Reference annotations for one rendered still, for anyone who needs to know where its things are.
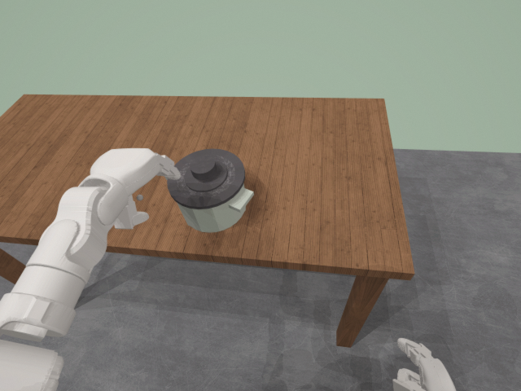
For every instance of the robot right hand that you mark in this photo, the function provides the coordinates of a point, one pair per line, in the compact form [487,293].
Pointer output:
[432,374]

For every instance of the left robot forearm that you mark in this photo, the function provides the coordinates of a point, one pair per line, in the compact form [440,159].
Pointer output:
[43,299]

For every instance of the robot left hand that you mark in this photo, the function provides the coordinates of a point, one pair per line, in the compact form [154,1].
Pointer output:
[133,168]

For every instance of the pot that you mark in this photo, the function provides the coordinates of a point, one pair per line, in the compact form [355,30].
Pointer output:
[218,218]

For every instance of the knob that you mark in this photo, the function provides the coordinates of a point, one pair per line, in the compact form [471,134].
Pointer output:
[203,167]

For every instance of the lid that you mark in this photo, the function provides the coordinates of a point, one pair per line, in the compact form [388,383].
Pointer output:
[205,194]

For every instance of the robot left upper arm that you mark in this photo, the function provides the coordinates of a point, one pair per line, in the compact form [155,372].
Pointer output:
[28,368]

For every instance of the table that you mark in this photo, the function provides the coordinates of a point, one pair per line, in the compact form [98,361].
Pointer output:
[326,191]

